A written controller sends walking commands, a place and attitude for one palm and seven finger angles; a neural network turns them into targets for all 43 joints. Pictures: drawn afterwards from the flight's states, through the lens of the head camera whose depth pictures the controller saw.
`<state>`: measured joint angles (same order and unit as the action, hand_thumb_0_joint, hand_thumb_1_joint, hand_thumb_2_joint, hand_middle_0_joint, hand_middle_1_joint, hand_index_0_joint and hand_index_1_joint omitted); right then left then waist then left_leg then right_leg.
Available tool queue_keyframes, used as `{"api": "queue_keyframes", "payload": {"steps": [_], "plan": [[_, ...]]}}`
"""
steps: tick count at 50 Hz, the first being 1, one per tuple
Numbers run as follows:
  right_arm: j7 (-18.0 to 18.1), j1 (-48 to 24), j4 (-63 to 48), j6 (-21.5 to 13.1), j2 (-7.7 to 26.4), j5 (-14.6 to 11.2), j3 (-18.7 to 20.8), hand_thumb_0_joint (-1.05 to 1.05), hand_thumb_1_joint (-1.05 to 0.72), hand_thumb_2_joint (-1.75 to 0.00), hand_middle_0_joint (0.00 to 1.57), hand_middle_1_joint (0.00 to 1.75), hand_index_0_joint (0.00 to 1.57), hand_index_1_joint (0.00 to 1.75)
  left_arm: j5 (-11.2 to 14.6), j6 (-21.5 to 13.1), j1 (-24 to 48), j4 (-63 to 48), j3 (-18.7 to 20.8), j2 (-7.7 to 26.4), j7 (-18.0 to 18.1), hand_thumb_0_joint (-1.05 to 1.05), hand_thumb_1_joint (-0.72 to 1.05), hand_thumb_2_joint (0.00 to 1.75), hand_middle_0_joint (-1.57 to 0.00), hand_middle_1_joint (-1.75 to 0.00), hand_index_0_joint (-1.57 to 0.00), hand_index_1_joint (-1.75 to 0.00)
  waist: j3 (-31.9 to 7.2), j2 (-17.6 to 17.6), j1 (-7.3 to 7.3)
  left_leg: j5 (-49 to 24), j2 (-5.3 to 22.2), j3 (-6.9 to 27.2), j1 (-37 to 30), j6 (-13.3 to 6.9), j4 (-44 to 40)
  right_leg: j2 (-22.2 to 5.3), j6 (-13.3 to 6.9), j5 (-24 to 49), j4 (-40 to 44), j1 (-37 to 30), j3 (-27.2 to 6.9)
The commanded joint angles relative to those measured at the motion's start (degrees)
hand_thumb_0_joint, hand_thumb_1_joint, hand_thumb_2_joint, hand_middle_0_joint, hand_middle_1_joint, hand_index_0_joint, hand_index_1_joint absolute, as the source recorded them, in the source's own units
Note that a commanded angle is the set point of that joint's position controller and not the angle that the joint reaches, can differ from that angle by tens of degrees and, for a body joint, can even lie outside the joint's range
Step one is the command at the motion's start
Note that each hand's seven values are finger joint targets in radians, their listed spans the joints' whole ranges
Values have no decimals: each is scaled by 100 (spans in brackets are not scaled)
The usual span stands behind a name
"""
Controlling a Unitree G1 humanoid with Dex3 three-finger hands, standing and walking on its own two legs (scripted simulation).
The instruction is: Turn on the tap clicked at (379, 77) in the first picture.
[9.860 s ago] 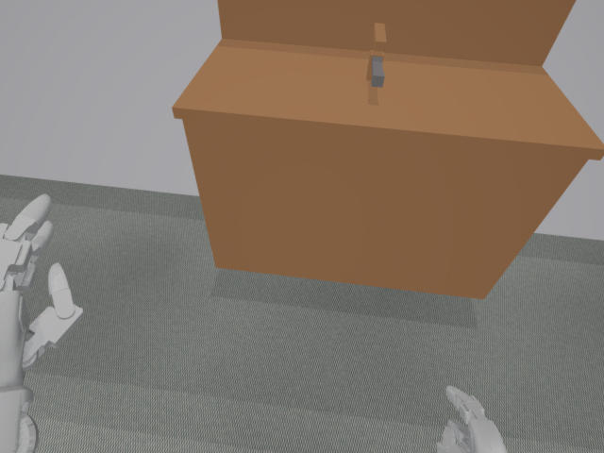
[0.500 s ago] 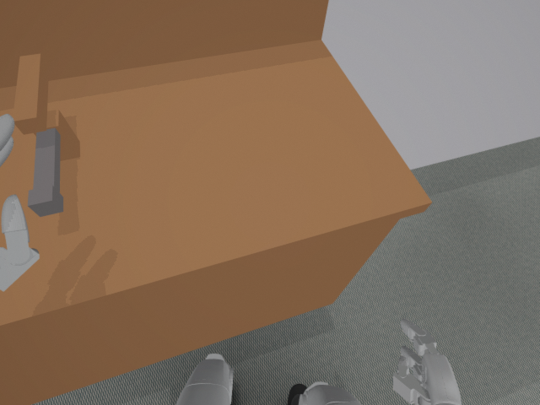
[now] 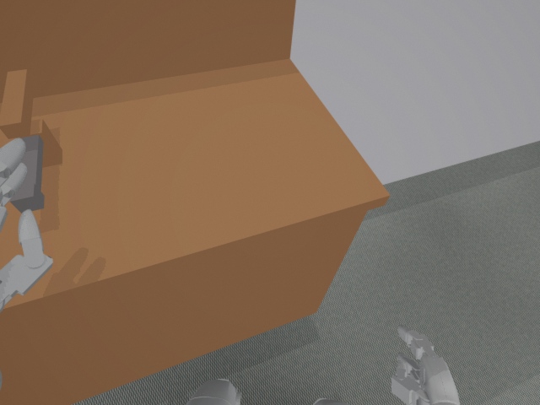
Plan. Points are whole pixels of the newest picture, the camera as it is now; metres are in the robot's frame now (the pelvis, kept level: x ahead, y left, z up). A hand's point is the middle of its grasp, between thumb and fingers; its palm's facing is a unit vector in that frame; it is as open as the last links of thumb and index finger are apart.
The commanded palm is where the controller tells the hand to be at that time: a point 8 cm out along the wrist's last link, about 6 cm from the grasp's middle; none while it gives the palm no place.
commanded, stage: come to a stop and stand still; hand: left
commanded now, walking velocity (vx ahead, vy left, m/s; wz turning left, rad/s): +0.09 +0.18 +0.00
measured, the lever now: (27, 198) +0.35 +0.37 +0.09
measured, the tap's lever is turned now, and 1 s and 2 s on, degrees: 0 0 0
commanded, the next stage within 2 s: look again from close up in 1.68 s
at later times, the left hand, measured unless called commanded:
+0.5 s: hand (28, 277) +0.20 +0.25 +0.18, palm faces +0.31 -0.84 -0.45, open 7.4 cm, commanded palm +0.14 +0.29 +0.20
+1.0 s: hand out of the picture +0.18 +0.28 +0.17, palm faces +0.37 -0.85 -0.37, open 7.4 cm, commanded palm +0.12 +0.31 +0.20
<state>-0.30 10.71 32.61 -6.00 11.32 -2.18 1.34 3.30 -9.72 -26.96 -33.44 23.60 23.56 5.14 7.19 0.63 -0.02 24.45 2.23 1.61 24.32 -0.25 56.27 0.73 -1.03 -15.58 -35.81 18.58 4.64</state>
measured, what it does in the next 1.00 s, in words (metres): shifts its weight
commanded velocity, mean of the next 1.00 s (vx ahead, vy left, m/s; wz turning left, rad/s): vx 0.00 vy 0.01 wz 0.00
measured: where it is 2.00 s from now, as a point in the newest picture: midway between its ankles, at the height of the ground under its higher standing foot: outside the picture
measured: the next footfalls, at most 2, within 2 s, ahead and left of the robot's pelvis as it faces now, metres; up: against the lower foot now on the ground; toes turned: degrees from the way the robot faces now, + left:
none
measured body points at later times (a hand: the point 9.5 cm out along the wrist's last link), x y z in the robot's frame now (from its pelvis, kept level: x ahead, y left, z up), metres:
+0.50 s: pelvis -0.03 +0.01 +0.01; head -0.02 -0.01 +0.46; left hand +0.18 +0.29 +0.20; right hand +0.13 -0.21 -0.08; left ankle +0.02 +0.12 -0.72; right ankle +0.01 -0.10 -0.72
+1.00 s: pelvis -0.04 +0.03 +0.02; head -0.05 +0.05 +0.47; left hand +0.16 +0.32 +0.19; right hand +0.14 -0.18 -0.04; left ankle +0.02 +0.12 -0.72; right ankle +0.00 -0.10 -0.72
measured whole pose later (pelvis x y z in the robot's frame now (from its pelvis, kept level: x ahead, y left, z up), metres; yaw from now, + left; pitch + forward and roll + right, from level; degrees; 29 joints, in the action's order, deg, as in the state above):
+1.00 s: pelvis -0.04 +0.03 +0.02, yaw -1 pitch -4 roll -1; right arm 0.9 13.2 31.9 -9.1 10.3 -0.3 -2.3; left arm -0.5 -12.0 -21.0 -21.2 18.9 19.7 4.5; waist 2.9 -1.3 -1.8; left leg 9.0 -0.9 -2.8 12.9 -2.7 25.2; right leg 0.1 0.6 -9.7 -24.0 11.5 -1.6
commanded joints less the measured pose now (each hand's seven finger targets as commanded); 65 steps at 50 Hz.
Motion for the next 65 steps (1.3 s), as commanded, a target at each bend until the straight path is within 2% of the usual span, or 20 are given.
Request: {"api": "queue_keyframes", "payload": {"steps": [1,5,6,7,8,10,11,12,13,15,17,18,20,23,24,26,27,33,41,65], "plan": [[141,-370,-712,-230,542,29,179,0,-90,-90,20,30,20,30,0,-265,276,-1124,732,1049,357,0,90,90,-20,-30,-20,-30,-937,-688,77,-104,-51,39,-298,-91,-216,-1774,-1082,42,1417,153,-1856],[253,-185,-661,-448,668,91,304,0,-90,-90,20,30,20,30,-65,-505,394,-1714,782,1098,505,0,90,90,-20,-30,-20,-30,-1434,322,54,-1583,-57,-383,-1567,-256,-3675,-908,-518,850,-126,-476,-826],[244,-252,-684,-523,659,107,301,0,-90,-90,20,30,20,30,-94,-533,476,-1751,813,1146,549,0,90,90,-20,-30,-20,-30,-1578,1194,24,-2860,339,-23,-1999,-407,-3846,-449,-275,718,-977,-357,-345],[264,-474,-663,-586,506,163,195,0,-90,-90,20,30,20,30,-99,-589,469,-1713,864,1253,552,0,90,90,-20,-30,-20,-30,-1305,2465,94,-3967,839,869,-2489,-608,-3712,-114,-5,-886,-1639,700,-133],[226,-424,-600,-557,521,260,183,0,-90,-90,20,30,20,30,-178,-658,550,-1606,792,1168,503,0,90,90,-20,-30,-20,-30,-974,2359,175,-4249,968,1481,-1815,-692,-3500,-105,-49,-1307,-1751,638,-379],[38,-77,-629,-466,752,119,394,0,-90,-90,20,30,20,30,-228,-571,222,-1164,614,773,358,0,90,90,-20,-30,-20,-30,-904,1021,77,-4183,829,966,-1650,-697,-2771,-66,-154,-732,-791,369,-291],[3,654,-215,-948,745,612,382,0,-90,-90,20,30,20,30,-811,-1263,5040,-1688,3651,4705,339,0,90,90,-20,-30,-20,-30,-1193,1037,-461,-4669,553,-343,-1030,-515,-2496,-62,-225,-8,-825,114,-268],[-24,163,-372,-956,340,320,258,0,-90,-90,20,30,20,30,-395,-1221,4178,-267,2737,3467,234,0,90,90,-20,-30,-20,-30,-1504,1715,-389,-6067,365,-4,-2039,257,-2161,-255,-594,527,-382,246,-431],[-152,602,-366,-957,482,362,166,0,-90,-90,20,30,20,30,-250,-1002,2479,915,1563,1801,-61,0,90,90,-20,-30,-20,-30,-2112,1734,-85,-6571,105,190,-2408,631,-2201,-159,-689,968,-324,-166,-627],[-275,494,-626,-702,720,179,248,0,-90,-90,20,30,20,30,-60,-725,1180,1018,587,898,-276,0,90,90,-20,-30,-20,-30,-1822,1274,-104,-6391,168,-72,-2322,553,-1912,-170,-287,1794,546,-622,-385],[-409,233,-794,-546,870,-53,336,0,-90,-90,20,30,20,30,113,-467,290,1059,129,310,-249,0,90,90,-20,-30,-20,-30,-1858,-848,-237,-5334,-120,-241,-1145,410,-1385,-446,-538,3483,643,-1999,-715],[-400,89,-880,-511,964,-94,381,0,-90,-90,20,30,20,30,128,-432,256,812,200,529,-200,0,90,90,-20,-30,-20,-30,-1837,-1791,-275,-3902,-236,-265,-645,268,-1251,-784,-713,3927,770,-2300,-1051],[-235,-219,-815,-400,740,-141,287,0,-90,-90,20,30,20,30,175,-410,386,935,443,776,-122,0,90,90,-20,-30,-20,-30,-1174,-2122,-150,-52,-130,24,-429,50,-2367,-1404,-597,2866,1230,-1471,-1443],[64,-602,-869,-395,675,45,93,0,-90,-90,20,30,20,30,92,-545,885,-37,676,1078,14,0,90,90,-20,-30,-20,-30,-987,18,-161,-1651,71,-63,-1554,-114,-3529,-627,-94,269,1156,-437,-898],[111,-580,-906,-439,667,47,79,0,-90,-90,20,30,20,30,72,-582,962,-176,745,1132,18,0,90,90,-20,-30,-20,-30,-1098,198,-195,-1477,139,-49,-1527,-162,-3460,-543,-77,-97,1268,-444,-940],[205,-574,-984,-449,601,68,29,0,-90,-90,20,30,20,30,27,-655,1054,-277,815,1213,1,0,90,90,-20,-30,-20,-30,-795,108,-156,-201,58,41,-1331,-203,-3417,-642,-139,-1337,1815,5,-1293],[246,-653,-991,-447,614,101,-9,0,-90,-90,20,30,20,30,-20,-687,1509,-712,950,1439,30,0,90,90,-20,-30,-20,-30,-699,185,-157,-130,58,84,-1333,-204,-3472,-594,-154,-1369,1781,60,-1280],[287,-459,-876,-672,698,139,0,0,-90,-90,20,30,20,30,-169,-725,1928,-116,186,644,83,0,90,90,-20,-30,-20,-30,-878,268,-134,178,94,129,-1395,-213,-3589,-404,-130,-1248,1864,-130,-1212],[193,-419,-968,-598,759,135,-7,0,-90,-90,20,30,20,30,-322,-611,1440,280,-70,431,87,0,90,90,-20,-30,-20,-30,-595,377,-196,862,276,332,-691,-191,-4225,-105,-1,-730,1522,-544,-783],[187,-456,-829,-533,689,173,9,0,-90,-90,20,30,20,30,-194,-505,906,-320,190,570,116,0,90,90,-20,-30,-20,-30,-1238,170,-191,-1685,94,115,-1476,-96,-3585,-292,-24,1120,1611,-1099,-807]]}}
